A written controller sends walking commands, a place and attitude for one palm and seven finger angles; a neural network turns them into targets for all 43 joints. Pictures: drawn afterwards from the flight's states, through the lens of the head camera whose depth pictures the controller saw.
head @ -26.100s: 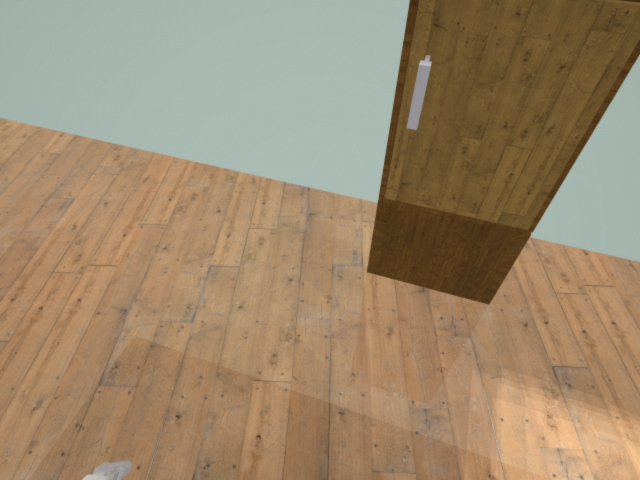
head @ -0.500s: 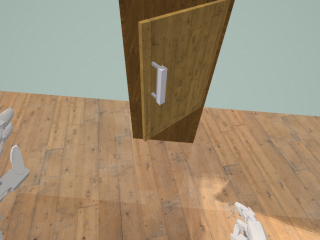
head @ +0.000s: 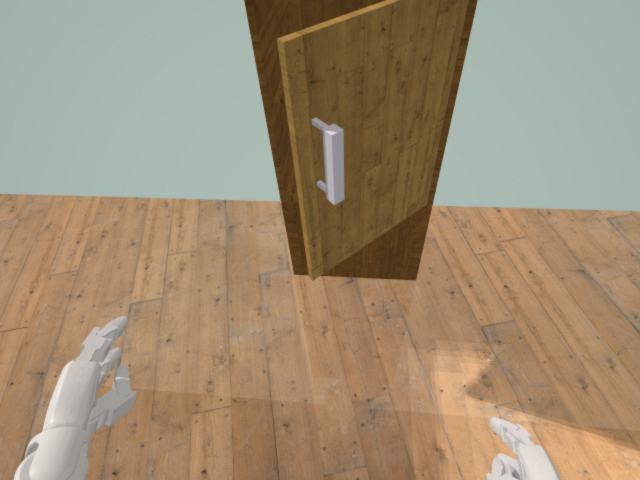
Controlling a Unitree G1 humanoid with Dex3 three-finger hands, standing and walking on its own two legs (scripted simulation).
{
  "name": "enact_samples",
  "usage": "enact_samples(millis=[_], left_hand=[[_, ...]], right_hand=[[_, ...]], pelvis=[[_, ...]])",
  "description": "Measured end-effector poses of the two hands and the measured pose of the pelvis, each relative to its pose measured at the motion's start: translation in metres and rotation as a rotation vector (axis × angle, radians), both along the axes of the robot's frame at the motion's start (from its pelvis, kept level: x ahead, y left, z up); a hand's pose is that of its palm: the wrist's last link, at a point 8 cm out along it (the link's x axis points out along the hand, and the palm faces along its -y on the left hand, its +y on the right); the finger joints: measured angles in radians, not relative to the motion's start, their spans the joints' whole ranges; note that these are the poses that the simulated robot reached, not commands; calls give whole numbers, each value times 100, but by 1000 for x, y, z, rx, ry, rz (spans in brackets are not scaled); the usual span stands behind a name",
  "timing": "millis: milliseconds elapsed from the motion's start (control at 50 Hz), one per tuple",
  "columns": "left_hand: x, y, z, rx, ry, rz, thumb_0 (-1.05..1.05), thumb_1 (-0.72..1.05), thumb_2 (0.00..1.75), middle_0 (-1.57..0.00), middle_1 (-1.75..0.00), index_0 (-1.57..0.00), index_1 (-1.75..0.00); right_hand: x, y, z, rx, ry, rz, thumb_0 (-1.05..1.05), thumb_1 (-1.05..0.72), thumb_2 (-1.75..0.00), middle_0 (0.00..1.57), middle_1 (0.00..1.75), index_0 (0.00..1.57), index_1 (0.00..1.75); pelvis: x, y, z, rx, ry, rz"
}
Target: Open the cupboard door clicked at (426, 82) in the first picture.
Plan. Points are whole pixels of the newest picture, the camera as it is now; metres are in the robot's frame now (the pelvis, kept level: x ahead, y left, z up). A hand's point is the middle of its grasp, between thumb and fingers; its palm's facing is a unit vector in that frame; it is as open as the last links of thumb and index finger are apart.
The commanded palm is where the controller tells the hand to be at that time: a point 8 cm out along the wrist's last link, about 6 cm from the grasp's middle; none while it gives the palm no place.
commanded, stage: let the arm hang, fingers relaxed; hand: left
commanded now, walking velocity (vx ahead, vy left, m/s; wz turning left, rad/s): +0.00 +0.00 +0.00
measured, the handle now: (326, 161) +0.64 +0.03 +0.03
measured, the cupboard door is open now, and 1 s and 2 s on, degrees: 44 44 44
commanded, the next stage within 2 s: look to check the result in 0.98 s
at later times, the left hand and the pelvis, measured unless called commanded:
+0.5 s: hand out of the picture -0.02 +0.19 -0.16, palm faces +0.01 -0.95 -0.30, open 7.3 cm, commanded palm none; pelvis +0.00 -0.03 +0.01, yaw +1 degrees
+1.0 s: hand out of the picture +0.08 +0.17 -0.15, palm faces +0.00 -0.96 -0.28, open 7.4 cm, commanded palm none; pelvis +0.02 -0.04 +0.01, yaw +1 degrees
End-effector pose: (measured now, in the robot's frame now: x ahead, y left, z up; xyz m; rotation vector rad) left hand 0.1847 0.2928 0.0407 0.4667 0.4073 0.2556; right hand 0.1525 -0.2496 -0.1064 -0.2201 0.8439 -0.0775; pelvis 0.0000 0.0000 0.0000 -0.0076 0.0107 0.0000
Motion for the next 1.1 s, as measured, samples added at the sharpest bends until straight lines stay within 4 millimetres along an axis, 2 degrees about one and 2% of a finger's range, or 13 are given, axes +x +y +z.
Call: enact_samples(millis=[40,80,120,180,240,300,400,500,620,760,860,960,1100], left_hand=[[-19,-14,-55,-71,239,17,1,90,90,-20,-30,-20,-30],[-47,-34,-99,-144,434,24,1,90,90,-20,-30,-20,-30],[-79,-56,-134,-220,585,32,1,91,90,-20,-30,-20,-30],[-124,-87,-168,-325,756,53,2,91,89,-20,-30,-20,-30],[-158,-90,-181,-353,850,129,1,96,89,-21,-31,-20,-30],[-184,-88,-181,-358,919,177,1,96,89,-21,-31,-21,-30],[-209,-74,-171,-321,978,246,1,94,89,-21,-30,-20,-30],[-208,-59,-161,-267,974,282,1,92,89,-20,-30,-20,-30],[-179,-51,-154,-236,904,274,1,91,90,-20,-30,-20,-30],[-136,-59,-152,-247,814,224,1,91,90,-20,-30,-20,-30],[-116,-69,-153,-265,782,191,1,91,90,-20,-30,-20,-30],[-109,-74,-154,-275,779,178,1,90,90,-20,-30,-20,-30],[-113,-72,-155,-267,812,192,1,90,90,-20,-30,-20,-30]], right_hand=[[-10,-9,-8,0,43,-24,1,-90,-90,20,30,21,30],[-26,-19,-13,-8,97,-46,1,-91,-90,20,30,21,30],[-47,-28,-15,-27,171,-64,1,-91,-90,20,30,21,30],[-82,-39,-16,-62,304,-86,1,-91,-90,20,30,21,30],[-117,-44,-17,-82,433,-102,1,-91,-90,20,30,20,30],[-143,-44,-19,-82,528,-112,1,-91,-90,20,30,20,30],[-163,-38,-26,-45,593,-123,1,-91,-90,20,30,20,30],[-159,-31,-34,-5,579,-126,1,-91,-90,20,30,20,30],[-141,-27,-38,19,534,-120,0,-91,-90,20,30,21,30],[-119,-32,-34,8,485,-113,0,-91,-90,20,30,21,30],[-104,-40,-28,-12,458,-111,0,-91,-90,20,30,21,30],[-93,-47,-23,-31,441,-111,0,-91,-90,20,30,21,30],[-84,-56,-20,-50,440,-108,0,-91,-90,20,30,21,30]], pelvis=[[-2,-3,-2,7,-7,-8],[-4,-7,-2,11,-13,-11],[-5,-13,-2,11,-20,-7],[-5,-20,-1,7,-29,2],[-6,-26,1,1,-33,10],[-5,-30,4,-3,-33,16],[-5,-32,7,-3,-39,18],[-3,-34,8,-2,-47,14],[1,-35,9,1,-53,11],[7,-35,11,8,-54,9],[11,-37,12,11,-53,9],[15,-38,13,12,-53,10],[20,-41,14,11,-50,8]])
